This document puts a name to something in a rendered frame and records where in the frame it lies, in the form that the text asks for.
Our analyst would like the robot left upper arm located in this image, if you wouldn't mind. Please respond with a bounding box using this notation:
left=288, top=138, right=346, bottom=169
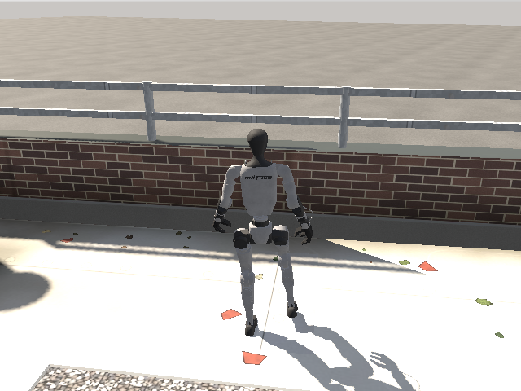
left=219, top=165, right=242, bottom=209

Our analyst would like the right robot foot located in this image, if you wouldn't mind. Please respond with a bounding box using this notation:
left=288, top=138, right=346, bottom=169
left=287, top=301, right=298, bottom=318

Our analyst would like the robot right hand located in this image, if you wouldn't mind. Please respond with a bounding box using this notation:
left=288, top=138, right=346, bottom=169
left=294, top=225, right=313, bottom=245

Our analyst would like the robot right shin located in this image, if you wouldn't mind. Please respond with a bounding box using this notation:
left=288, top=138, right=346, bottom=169
left=281, top=253, right=295, bottom=307

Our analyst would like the robot left hand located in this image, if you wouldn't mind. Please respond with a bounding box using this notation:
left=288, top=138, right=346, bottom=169
left=212, top=219, right=231, bottom=233

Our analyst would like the left robot forearm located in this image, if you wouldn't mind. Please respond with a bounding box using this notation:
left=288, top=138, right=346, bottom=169
left=214, top=197, right=228, bottom=222

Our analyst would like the robot right upper arm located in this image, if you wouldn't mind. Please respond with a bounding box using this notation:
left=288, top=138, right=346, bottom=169
left=275, top=163, right=300, bottom=209

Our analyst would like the right robot forearm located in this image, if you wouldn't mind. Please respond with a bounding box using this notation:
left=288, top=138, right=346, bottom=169
left=292, top=196, right=310, bottom=229

